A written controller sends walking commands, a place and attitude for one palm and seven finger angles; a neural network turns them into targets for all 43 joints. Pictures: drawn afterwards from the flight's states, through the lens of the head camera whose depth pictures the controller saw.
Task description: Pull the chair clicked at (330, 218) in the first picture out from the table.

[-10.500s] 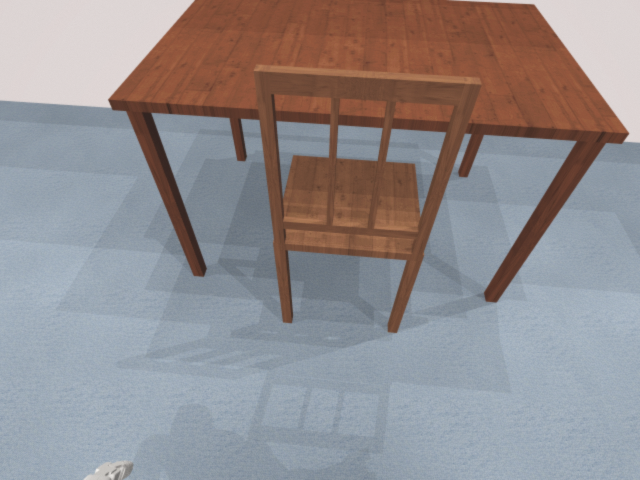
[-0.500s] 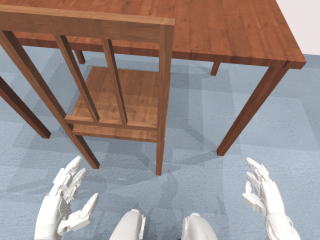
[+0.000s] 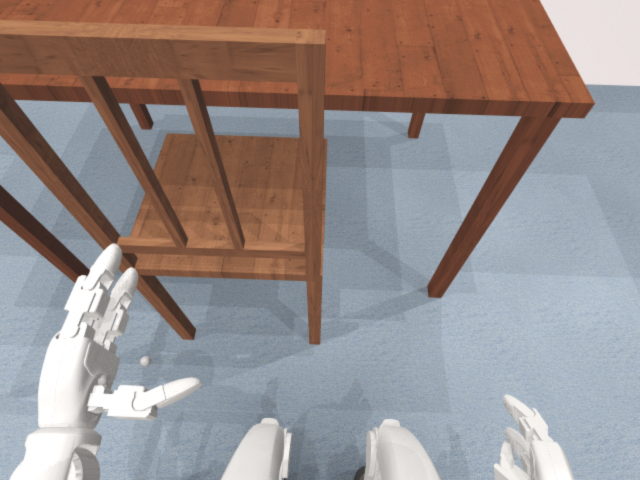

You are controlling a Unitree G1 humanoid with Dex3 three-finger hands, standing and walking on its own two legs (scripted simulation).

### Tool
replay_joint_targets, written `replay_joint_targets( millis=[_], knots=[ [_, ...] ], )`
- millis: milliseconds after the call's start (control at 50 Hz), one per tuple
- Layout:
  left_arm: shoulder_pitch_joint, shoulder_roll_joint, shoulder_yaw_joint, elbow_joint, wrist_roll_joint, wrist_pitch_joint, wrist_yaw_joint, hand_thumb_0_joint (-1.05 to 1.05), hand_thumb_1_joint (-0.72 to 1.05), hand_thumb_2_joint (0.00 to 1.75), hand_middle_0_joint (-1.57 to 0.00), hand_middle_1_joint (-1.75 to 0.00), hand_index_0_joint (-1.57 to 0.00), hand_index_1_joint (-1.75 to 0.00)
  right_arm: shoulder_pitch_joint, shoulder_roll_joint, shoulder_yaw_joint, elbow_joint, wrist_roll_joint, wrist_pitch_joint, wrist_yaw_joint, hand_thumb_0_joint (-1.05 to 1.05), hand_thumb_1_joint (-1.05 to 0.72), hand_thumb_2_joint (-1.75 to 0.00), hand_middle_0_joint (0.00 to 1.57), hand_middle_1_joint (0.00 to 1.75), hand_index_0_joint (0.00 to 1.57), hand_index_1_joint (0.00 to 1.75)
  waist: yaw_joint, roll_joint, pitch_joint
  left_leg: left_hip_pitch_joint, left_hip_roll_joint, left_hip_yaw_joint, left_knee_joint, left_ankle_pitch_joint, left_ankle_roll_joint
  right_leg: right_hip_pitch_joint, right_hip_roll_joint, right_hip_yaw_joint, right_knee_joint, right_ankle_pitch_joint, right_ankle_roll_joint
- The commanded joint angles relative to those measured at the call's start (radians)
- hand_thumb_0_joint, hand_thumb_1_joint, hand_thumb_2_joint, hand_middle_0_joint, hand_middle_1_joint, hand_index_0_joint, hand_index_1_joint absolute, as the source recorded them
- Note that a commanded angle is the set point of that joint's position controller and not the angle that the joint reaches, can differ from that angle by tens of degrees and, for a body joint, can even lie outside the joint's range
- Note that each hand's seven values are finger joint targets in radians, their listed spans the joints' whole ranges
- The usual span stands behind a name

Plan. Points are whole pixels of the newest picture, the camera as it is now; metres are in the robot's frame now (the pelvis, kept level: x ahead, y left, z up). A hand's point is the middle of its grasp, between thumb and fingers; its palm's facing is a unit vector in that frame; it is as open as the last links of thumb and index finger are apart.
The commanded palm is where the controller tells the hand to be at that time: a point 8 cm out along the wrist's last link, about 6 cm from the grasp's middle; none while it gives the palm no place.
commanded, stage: raise the hand toward the chair's back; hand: left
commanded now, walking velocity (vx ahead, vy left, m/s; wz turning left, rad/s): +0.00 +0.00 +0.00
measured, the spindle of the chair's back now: (147, 178) +0.49 +0.28 +0.04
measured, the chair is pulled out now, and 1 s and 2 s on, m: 0.00 0.00 0.00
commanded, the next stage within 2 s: aim the fingers beside a spindle in 1.10 s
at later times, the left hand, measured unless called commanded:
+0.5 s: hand (145, 344) +0.25 +0.21 +0.06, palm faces +0.01 -1.00 -0.05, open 16.8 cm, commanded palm +0.23 +0.27 +0.07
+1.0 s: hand (138, 333) +0.26 +0.21 +0.08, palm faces +0.05 -1.00 -0.07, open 16.9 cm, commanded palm +0.22 +0.26 +0.08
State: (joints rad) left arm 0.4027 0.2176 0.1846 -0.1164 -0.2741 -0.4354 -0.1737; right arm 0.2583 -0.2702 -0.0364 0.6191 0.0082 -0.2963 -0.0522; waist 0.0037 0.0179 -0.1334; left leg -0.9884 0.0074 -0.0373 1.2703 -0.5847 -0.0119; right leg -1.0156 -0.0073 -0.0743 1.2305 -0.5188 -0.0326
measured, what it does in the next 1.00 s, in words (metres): stands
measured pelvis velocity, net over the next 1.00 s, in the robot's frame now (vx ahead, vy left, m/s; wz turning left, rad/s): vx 0.01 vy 0.00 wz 0.00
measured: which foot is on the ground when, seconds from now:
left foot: down 0.00-1.00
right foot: down 0.00-1.00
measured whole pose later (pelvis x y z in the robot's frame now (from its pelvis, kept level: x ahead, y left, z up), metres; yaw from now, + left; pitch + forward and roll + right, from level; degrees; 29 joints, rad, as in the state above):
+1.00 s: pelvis +0.01 +0.00 +0.02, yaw +0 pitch +16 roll -1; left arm 0.27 0.25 0.23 0.01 -0.29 -0.37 -0.25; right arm 0.21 -0.26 0.00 0.59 0.01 -0.28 -0.05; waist 0.00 0.02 -0.13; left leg -0.91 0.01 -0.04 1.19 -0.56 -0.01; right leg -0.93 0.00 -0.08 1.15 -0.49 -0.03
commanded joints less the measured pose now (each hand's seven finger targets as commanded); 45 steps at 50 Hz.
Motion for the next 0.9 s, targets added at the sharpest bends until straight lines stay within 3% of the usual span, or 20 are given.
replay_joint_targets(
  millis=[0, 40, 80, 140, 180, 200, 280, 360, 380, 420, 480, 500, 540, 600, 680, 720, 760, 780, 860, 880],
  knots=[
    [0.004, 0.109, -0.002, -0.102, 0.016, 0.014, -0.059, 0.0, -0.29, 0.39, -0.08, -0.11, -0.08, -0.11, -0.081, -0.104, -0.031, -0.19, 0.022, -0.074, -0.018, 0.0, -0.9, -0.9, 0.2, 0.3, 0.2, 0.3, -0.008, -0.012, -0.177, 0.054, -0.022, -0.006, -0.208, 0.109, 0.031, 0.204, 0.005, 0.088, -0.251, -0.043, 0.018],
    [-0.03, 0.162, 0.059, -0.169, 0.01, 0.045, -0.046, 0.0, -0.34, 0.37, -0.08, -0.11, -0.08, -0.11, -0.084, -0.105, -0.033, -0.203, 0.019, -0.068, -0.028, 0.0, -0.9, -0.9, 0.2, 0.3, 0.2, 0.3, 0.012, 0.007, -0.245, 0.098, -0.023, -0.005, -0.224, 0.159, 0.032, 0.259, 0.006, 0.078, -0.243, 0.023, 0.018],
    [-0.063, 0.219, 0.134, -0.251, 0.003, 0.036, -0.007, 0.0, -0.38, 0.35, -0.07, -0.1, -0.07, -0.1, -0.083, -0.099, -0.034, -0.204, 0.009, -0.063, -0.034, 0.0, -0.9, -0.9, 0.2, 0.3, 0.2, 0.3, 0.035, 0.044, -0.313, 0.152, -0.023, -0.009, -0.235, 0.249, 0.03, 0.294, 0.018, 0.049, -0.213, 0.127, 0.014],
    [-0.072, 0.171, 0.123, -0.308, -0.012, -0.02, 0.034, 0.0, -0.45, 0.32, -0.06, -0.09, -0.06, -0.09, -0.073, -0.084, -0.029, -0.189, -0.008, -0.062, -0.02, 0.0, -0.9, -0.9, 0.2, 0.3, 0.2, 0.3, 0.035, 0.105, -0.348, 0.241, -0.02, -0.016, -0.231, 0.398, 0.017, 0.288, 0.025, 0.017, -0.175, 0.271, 0.009],
    [-0.064, 0.149, 0.112, -0.25, -0.009, -0.041, 0.036, 0.0, -0.5, 0.3, -0.06, -0.08, -0.06, -0.08, -0.072, -0.083, -0.029, -0.171, -0.012, -0.057, -0.013, 0.0, -0.9, -0.9, 0.2, 0.3, 0.2, 0.3, 0.019, 0.071, -0.321, 0.236, -0.017, -0.019, -0.221, 0.432, 0.016, 0.274, 0.032, 0.009, -0.173, 0.302, 0.01],
    [-0.052, 0.111, 0.071, -0.209, -0.006, -0.039, 0.022, 0.0, -0.5, 0.3, -0.06, -0.08, -0.06, -0.08, -0.075, -0.083, -0.027, -0.168, -0.012, -0.055, -0.008, 0.0, -0.9, -0.9, 0.2, 0.3, 0.2, 0.3, 0.003, 0.057, -0.286, 0.224, -0.013, -0.02, -0.22, 0.415, 0.013, 0.254, 0.032, 0.006, -0.175, 0.292, 0.012],
    [-0.044, 0.075, -0.004, -0.034, 0.012, 0.049, -0.067, 0.0, -0.5, 0.3, -0.06, -0.08, -0.06, -0.08, -0.077, -0.103, -0.016, -0.175, 0.011, -0.039, -0.013, 0.0, -0.9, -0.9, 0.2, 0.3, 0.2, 0.3, -0.031, -0.02, -0.151, 0.136, -0.014, -0.016, -0.242, 0.25, 0.021, 0.227, 0.032, 0.019, -0.232, 0.169, 0.016],
    [-0.151, 0.17, 0.07, -0.107, -0.005, 0.111, -0.106, 0.0, -0.5, 0.3, -0.06, -0.08, -0.06, -0.08, -0.072, -0.112, -0.012, -0.2, 0.014, -0.038, -0.034, 0.0, -0.9, -0.9, 0.2, 0.3, 0.2, 0.3, -0.013, -0.009, -0.228, 0.18, -0.017, -0.021, -0.261, 0.263, 0.022, 0.282, 0.024, 0.026, -0.247, 0.184, 0.018],
    [-0.176, 0.211, 0.117, -0.143, -0.011, 0.103, -0.096, 0.0, -0.5, 0.3, -0.06, -0.08, -0.06, -0.08, -0.076, -0.112, -0.01, -0.199, 0.01, -0.038, -0.038, 0.0, -0.9, -0.9, 0.2, 0.3, 0.2, 0.3, 0.0, 0.011, -0.259, 0.192, -0.019, -0.019, -0.254, 0.297, 0.021, 0.302, 0.026, 0.03, -0.238, 0.212, 0.016],
    [-0.197, 0.222, 0.164, -0.205, -0.031, 0.064, -0.072, 0.0, -0.5, 0.3, -0.06, -0.08, -0.06, -0.08, -0.072, -0.097, -0.01, -0.195, -0.002, -0.043, -0.036, 0.0, -0.9, -0.9, 0.2, 0.3, 0.2, 0.3, 0.019, 0.043, -0.324, 0.24, -0.02, -0.02, -0.251, 0.383, 0.015, 0.334, 0.024, 0.027, -0.221, 0.288, 0.014],
    [-0.19, 0.225, 0.195, -0.208, -0.039, -0.001, -0.039, 0.0, -0.5, 0.3, -0.06, -0.08, -0.06, -0.08, -0.067, -0.091, -0.01, -0.169, -0.014, -0.047, -0.024, 0.0, -0.9, -0.9, 0.2, 0.3, 0.2, 0.3, 0.028, 0.066, -0.345, 0.263, -0.019, -0.023, -0.238, 0.473, 0.004, 0.331, 0.031, 0.017, -0.194, 0.353, 0.012],
    [-0.171, 0.187, 0.163, -0.183, -0.037, -0.01, -0.039, 0.0, -0.5, 0.3, -0.06, -0.08, -0.06, -0.08, -0.069, -0.085, -0.01, -0.162, -0.015, -0.048, -0.018, 0.0, -0.9, -0.9, 0.2, 0.3, 0.2, 0.3, 0.024, 0.079, -0.328, 0.268, -0.017, -0.021, -0.24, 0.485, 0.0, 0.322, 0.03, 0.015, -0.192, 0.359, 0.01],
    [-0.154, 0.147, 0.116, -0.108, -0.029, -0.001, -0.057, 0.0, -0.5, 0.3, -0.06, -0.08, -0.06, -0.08, -0.068, -0.095, -0.012, -0.153, -0.009, -0.043, -0.011, 0.0, -0.9, -0.9, 0.2, 0.3, 0.2, 0.3, 0.0, 0.05, -0.28, 0.238, -0.013, -0.018, -0.241, 0.438, 0.002, 0.295, 0.03, 0.012, -0.202, 0.327, 0.014],
    [-0.126, 0.123, 0.067, -0.01, -0.02, 0.065, -0.104, 0.0, -0.5, 0.3, -0.06, -0.08, -0.06, -0.08, -0.063, -0.11, -0.011, -0.163, 0.009, -0.037, -0.014, 0.0, -0.9, -0.9, 0.2, 0.3, 0.2, 0.3, -0.011, 0.017, -0.232, 0.189, -0.016, -0.009, -0.261, 0.343, 0.011, 0.305, 0.026, 0.021, -0.239, 0.261, 0.016],
    [-0.158, 0.191, 0.119, -0.037, -0.032, 0.123, -0.125, 0.0, -0.5, 0.3, -0.06, -0.08, -0.06, -0.08, -0.07, -0.121, -0.015, -0.189, 0.016, -0.034, -0.029, 0.0, -0.9, -0.9, 0.2, 0.3, 0.2, 0.3, -0.003, -0.021, -0.248, 0.181, -0.02, -0.01, -0.274, 0.31, 0.02, 0.351, 0.023, 0.037, -0.267, 0.238, 0.021],
    [-0.196, 0.206, 0.155, -0.089, -0.044, 0.097, -0.105, 0.0, -0.5, 0.3, -0.06, -0.08, -0.06, -0.08, -0.071, -0.113, -0.015, -0.188, 0.008, -0.039, -0.031, 0.0, -0.9, -0.9, 0.2, 0.3, 0.2, 0.3, 0.005, -0.027, -0.268, 0.184, -0.022, -0.009, -0.268, 0.328, 0.019, 0.37, 0.019, 0.048, -0.265, 0.259, 0.023],
    [-0.221, 0.216, 0.183, -0.128, -0.052, 0.043, -0.072, 0.0, -0.5, 0.3, -0.06, -0.08, -0.06, -0.08, -0.073, -0.103, -0.014, -0.179, -0.001, -0.046, -0.025, 0.0, -0.9, -0.9, 0.2, 0.3, 0.2, 0.3, 0.016, 0.005, -0.27, 0.188, -0.023, -0.009, -0.264, 0.34, 0.014, 0.364, 0.022, 0.05, -0.253, 0.264, 0.019],
    [-0.232, 0.249, 0.209, -0.16, -0.044, 0.013, -0.052, 0.0, -0.5, 0.3, -0.06, -0.08, -0.06, -0.08, -0.076, -0.103, -0.015, -0.171, -0.005, -0.05, -0.023, 0.0, -0.9, -0.9, 0.2, 0.3, 0.2, 0.3, 0.026, 0.038, -0.29, 0.2, -0.023, -0.007, -0.259, 0.366, 0.012, 0.364, 0.025, 0.048, -0.24, 0.282, 0.014],
    [-0.177, 0.168, 0.128, -0.089, -0.022, -0.034, -0.038, 0.0, -0.5, 0.3, -0.06, -0.08, -0.06, -0.08, -0.075, -0.1, -0.013, -0.156, -0.01, -0.054, -0.004, 0.0, -0.9, -0.9, 0.2, 0.3, 0.2, 0.3, 0.004, 0.07, -0.256, 0.194, -0.021, 0.003, -0.253, 0.335, 0.011, 0.312, 0.024, 0.042, -0.232, 0.253, 0.013],
    [-0.156, 0.156, 0.116, -0.053, -0.016, -0.021, -0.049, 0.0, -0.5, 0.3, -0.06, -0.08, -0.06, -0.08, -0.071, -0.103, -0.015, -0.157, -0.008, -0.051, -0.003, 0.0, -0.9, -0.9, 0.2, 0.3, 0.2, 0.3, -0.003, 0.029, -0.25, 0.174, -0.02, 0.002, -0.254, 0.32, 0.015, 0.321, 0.025, 0.044, -0.241, 0.241, 0.014]
  ],
)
